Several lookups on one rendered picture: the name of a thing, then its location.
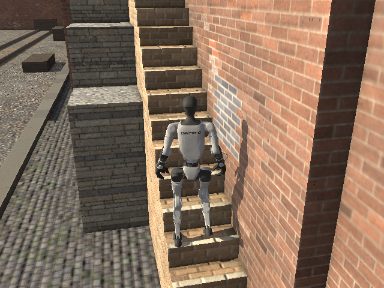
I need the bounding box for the left robot shin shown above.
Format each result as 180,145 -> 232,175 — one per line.
173,198 -> 182,239

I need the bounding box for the robot right hand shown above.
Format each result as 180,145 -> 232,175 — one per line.
212,164 -> 226,176

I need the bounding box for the robot left hand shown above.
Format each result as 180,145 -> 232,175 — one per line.
155,166 -> 169,179

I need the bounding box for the humanoid robot torso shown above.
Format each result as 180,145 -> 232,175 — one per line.
177,119 -> 205,180

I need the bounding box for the robot right forearm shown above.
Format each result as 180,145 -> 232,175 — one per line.
214,146 -> 225,167

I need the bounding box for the robot left upper arm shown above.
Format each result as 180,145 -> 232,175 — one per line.
162,122 -> 178,156

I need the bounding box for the robot right upper arm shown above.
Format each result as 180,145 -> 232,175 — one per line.
203,121 -> 220,155

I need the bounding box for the robot left forearm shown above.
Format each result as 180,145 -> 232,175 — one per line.
157,147 -> 168,169

